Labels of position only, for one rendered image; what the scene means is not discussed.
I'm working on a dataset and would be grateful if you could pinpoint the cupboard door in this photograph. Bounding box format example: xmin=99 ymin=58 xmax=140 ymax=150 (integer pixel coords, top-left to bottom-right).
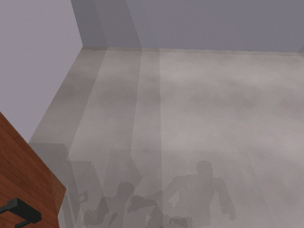
xmin=0 ymin=114 xmax=60 ymax=228

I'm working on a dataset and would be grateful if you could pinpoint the handle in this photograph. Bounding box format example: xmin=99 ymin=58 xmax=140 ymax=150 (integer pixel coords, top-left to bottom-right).
xmin=0 ymin=198 xmax=42 ymax=228

